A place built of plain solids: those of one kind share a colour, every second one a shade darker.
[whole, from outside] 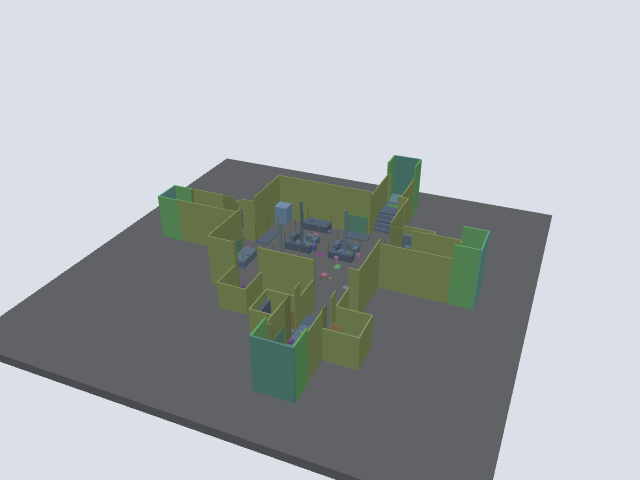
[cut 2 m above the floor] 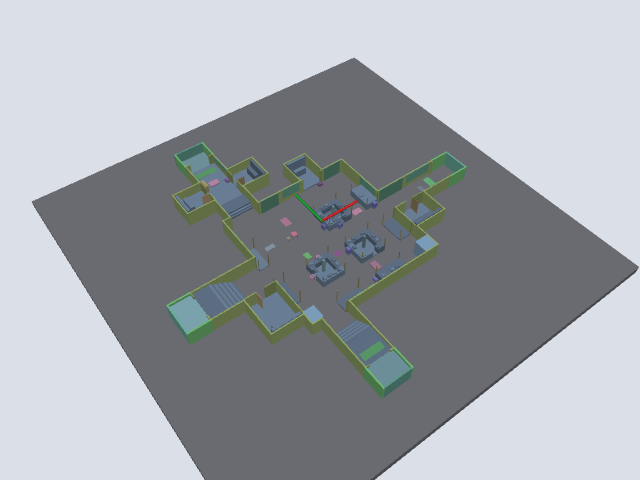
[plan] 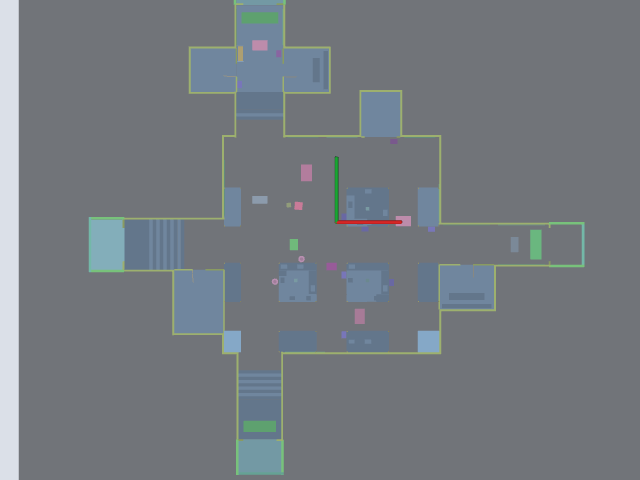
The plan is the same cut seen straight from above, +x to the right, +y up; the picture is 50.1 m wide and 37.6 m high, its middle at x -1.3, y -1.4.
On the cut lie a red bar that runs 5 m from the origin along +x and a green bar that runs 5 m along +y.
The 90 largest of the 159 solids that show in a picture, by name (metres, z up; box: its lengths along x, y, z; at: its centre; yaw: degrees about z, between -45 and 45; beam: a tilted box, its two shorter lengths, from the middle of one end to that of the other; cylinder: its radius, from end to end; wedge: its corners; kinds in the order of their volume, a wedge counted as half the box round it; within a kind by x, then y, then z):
{
 "piece_1": {"box": [1.95, 3.92, 1.75], "at": [-15.64, -1.76, 0.82]},
 "piece_2": {"box": [0.27, 3.94, 1.75], "at": [-14.53, -1.76, 0.82]},
 "piece_3": {"box": [0.27, 3.94, 1.58], "at": [-14.26, -1.76, 0.74]},
 "piece_4": {"box": [0.27, 3.94, 1.41], "at": [-13.98, -1.76, 0.65]},
 "piece_5": {"box": [0.27, 3.94, 1.24], "at": [-13.71, -1.76, 0.57]},
 "piece_6": {"box": [0.27, 3.94, 1.07], "at": [-13.44, -1.76, 0.48]},
 "piece_7": {"box": [0.35, 3.0, 2.05], "at": [-11.18, 11.9, 1.67]},
 "piece_8": {"box": [3.5, 0.35, 2.05], "at": [-10.77, -8.45, 1.1]},
 "piece_9": {"box": [2.4, 0.55, 0.95], "at": [-10.77, -7.7, 0.56]},
 "piece_10": {"box": [3.9, 4.98, 0.18], "at": [-10.77, -6.21, 0.04]},
 "piece_11": {"box": [3.58, 3.4, 0.75], "at": [-9.64, 11.9, 0.32]},
 "piece_12": {"box": [3.35, 3.1, 1.74], "at": [-6.01, -15.45, 0.82]},
 "piece_13": {"box": [3.37, 0.26, 1.74], "at": [-6.01, -13.78, 0.82]},
 "piece_14": {"box": [3.37, 0.26, 1.55], "at": [-6.01, -13.52, 0.72]},
 "piece_15": {"box": [3.37, 0.26, 1.36], "at": [-6.01, -13.26, 0.63]},
 "piece_16": {"box": [3.67, 1.41, 0.62], "at": [-6.01, 9.5, 0.26]},
 "piece_17": {"box": [3.67, 6.8, 0.62], "at": [-6.01, 13.6, 0.26]},
 "piece_18": {"box": [2.98, 0.62, 0.95], "at": [-3.05, -5.95, 0.42]},
 "piece_19": {"box": [2.94, 3.04, 0.17], "at": [-3.05, -4.72, 0.04]},
 "piece_20": {"box": [2.98, 0.62, 0.95], "at": [-3.05, -3.49, 0.42]},
 "piece_21": {"box": [3.58, 3.4, 0.75], "at": [-2.39, 11.9, 0.32]},
 "piece_22": {"box": [0.62, 1.84, 0.95], "at": [-1.86, -4.72, 0.42]},
 "piece_23": {"box": [0.35, 3.0, 2.05], "at": [-0.85, 11.9, 1.67]},
 "piece_24": {"box": [0.62, 1.84, 0.95], "at": [1.09, -4.72, 0.42]},
 "piece_25": {"box": [0.62, 1.82, 0.95], "at": [1.09, 1.18, 0.42]},
 "piece_26": {"box": [3.33, 1.68, 0.95], "at": [2.44, -9.36, 0.42]},
 "piece_27": {"box": [3.29, 3.04, 0.17], "at": [2.44, -4.72, 0.04]},
 "piece_28": {"box": [3.33, 0.62, 0.95], "at": [2.44, -3.49, 0.42]},
 "piece_29": {"box": [3.29, 3.02, 0.17], "at": [2.44, 1.18, 0.04]},
 "piece_30": {"box": [3.33, 0.62, 0.95], "at": [2.44, 2.4, 0.42]},
 "piece_31": {"box": [3.06, 3.53, 0.2], "at": [3.46, 8.44, 0.05]},
 "piece_32": {"box": [2.66, 0.35, 2.05], "at": [3.46, 9.95, 1.12]},
 "piece_33": {"box": [0.62, 1.84, 0.95], "at": [3.8, -4.72, 0.42]},
 "piece_34": {"box": [0.62, 1.82, 0.95], "at": [3.8, 1.18, 0.42]},
 "piece_35": {"box": [1.69, 3.06, 0.95], "at": [7.21, 1.18, 0.42]},
 "piece_36": {"box": [3.88, 0.35, 2.05], "at": [10.19, -6.58, 1.1]},
 "piece_37": {"box": [2.78, 0.55, 0.95], "at": [10.19, -5.83, 0.56]},
 "piece_38": {"box": [4.28, 3.5, 0.18], "at": [10.19, -5.08, 0.04]},
 "wall_1": {"box": [4.05, 0.15, 5.59], "at": [-14.74, -3.8, 2.74]},
 "wall_2": {"box": [0.15, 5.1, 3.18], "at": [-12.8, -6.3, 1.54]},
 "wall_3": {"box": [7.98, 0.15, 5.59], "at": [-12.78, 0.27, 2.74]},
 "wall_4": {"box": [0.15, 3.7, 3.75], "at": [-11.5, 11.9, 1.82]},
 "wall_5": {"box": [4.02, 0.15, 3.18], "at": [-10.86, -8.78, 1.54]},
 "wall_6": {"box": [3.7, 0.15, 3.75], "at": [-9.73, 13.68, 1.82]},
 "wall_7": {"box": [3.73, 0.15, 3.75], "at": [-9.71, 10.12, 1.82]},
 "wall_8": {"box": [0.15, 1.65, 6.09], "at": [-8.9, -9.53, 3.0]},
 "wall_9": {"box": [0.15, 6.63, 6.09], "at": [-8.9, 3.51, 3.0]},
 "wall_10": {"box": [0.12, 4.98, 6.09], "at": [-8.82, -6.21, 3.0]},
 "wall_11": {"box": [1.29, 0.15, 6.09], "at": [-8.33, -10.28, 3.0]},
 "wall_12": {"box": [0.15, 3.61, 3.82], "at": [-7.92, 8.44, 1.86]},
 "wall_13": {"box": [0.15, 3.55, 5.59], "at": [-7.92, 15.38, 2.74]},
 "wall_14": {"box": [0.15, 6.99, 5.59], "at": [-7.76, -13.65, 2.74]},
 "wall_15": {"box": [0.15, 6.99, 5.59], "at": [-4.26, -13.65, 2.74]},
 "wall_16": {"box": [0.15, 3.61, 3.82], "at": [-4.1, 8.44, 1.86]},
 "wall_17": {"box": [0.15, 3.55, 5.59], "at": [-4.1, 15.38, 2.74]},
 "wall_18": {"box": [3.73, 0.15, 3.75], "at": [-2.31, 10.12, 1.82]},
 "wall_19": {"box": [3.7, 0.15, 3.75], "at": [-2.3, 13.68, 1.82]},
 "wall_20": {"box": [6.11, 0.15, 6.09], "at": [-1.12, 6.75, 3.0]},
 "wall_21": {"box": [0.15, 3.7, 3.75], "at": [-0.52, 11.9, 1.82]},
 "wall_22": {"box": [0.15, 3.65, 3.2], "at": [1.86, 8.53, 1.55]},
 "wall_23": {"box": [12.54, 0.15, 6.09], "at": [1.93, -10.28, 3.0]},
 "wall_24": {"box": [3.36, 0.15, 3.2], "at": [3.46, 10.28, 1.55]},
 "wall_25": {"box": [0.15, 3.65, 3.2], "at": [5.07, 8.53, 1.55]},
 "wall_26": {"box": [3.21, 0.15, 6.09], "at": [6.59, 6.75, 3.0]},
 "wall_27": {"box": [0.12, 3.5, 6.09], "at": [8.05, -5.08, 3.0]},
 "wall_28": {"box": [0.15, 3.52, 6.09], "at": [8.12, -8.59, 3.0]},
 "wall_29": {"box": [0.15, 7.01, 6.09], "at": [8.12, 3.32, 3.0]},
 "wall_30": {"box": [1.64, 0.12, 5.59], "at": [8.87, -3.33, 2.74]},
 "wall_31": {"box": [4.4, 0.15, 3.18], "at": [10.28, -6.91, 1.54]},
 "wall_32": {"box": [1.64, 0.12, 5.59], "at": [11.51, -3.33, 2.74]},
 "wall_33": {"box": [8.75, 0.15, 5.59], "at": [12.38, -0.12, 2.74]},
 "wall_34": {"box": [0.15, 3.62, 3.18], "at": [12.4, -5.17, 1.54]},
 "wall_35": {"box": [4.43, 0.15, 5.59], "at": [14.55, -3.41, 2.74]},
 "street_1": {"box": [2.6, 3.92, 1.75], "at": [-17.92, -1.76, 0.82]},
 "street_2": {"box": [3.35, 2.6, 1.74], "at": [-6.01, -18.3, 0.82]},
 "street_3": {"box": [3.67, 2.6, 0.62], "at": [-6.01, 18.3, 0.26]},
 "wing_1": {"box": [2.78, 0.2, 7.25], "at": [-18.03, -3.82, 3.57]},
 "wing_2": {"box": [2.78, 0.2, 7.25], "at": [-18.03, 0.3, 3.57]},
 "wing_3": {"box": [0.2, 2.78, 6.12], "at": [-7.95, 18.41, 3.01]},
 "wing_4": {"box": [0.2, 2.78, 7.24], "at": [-7.79, -18.41, 3.57]},
 "wing_5": {"box": [0.2, 2.78, 7.24], "at": [-4.24, -18.41, 3.57]},
 "wing_6": {"box": [0.2, 2.78, 6.12], "at": [-4.08, 18.41, 3.01]},
 "wing_7": {"box": [2.78, 0.2, 5.55], "at": [18.02, -3.43, 2.73]},
 "wing_8": {"box": [2.78, 0.2, 5.55], "at": [18.02, -0.09, 2.73]},
 "opp_1": {"box": [0.2, 4.32, 7.25], "at": [-19.32, -1.76, 3.57]},
 "opp_2": {"box": [3.75, 0.2, 7.24], "at": [-6.01, -19.7, 3.57]},
 "opp_3": {"box": [4.08, 0.2, 6.12], "at": [-6.01, 19.7, 3.01]},
 "opp_4": {"box": [0.2, 3.54, 5.55], "at": [19.31, -1.76, 2.73]},
 "store_1": {"box": [1.34, 1.68, 2.45], "at": [-8.16, -9.36, 1.18]},
 "store_2": {"box": [1.69, 1.68, 2.45], "at": [7.21, -9.36, 1.18]}
}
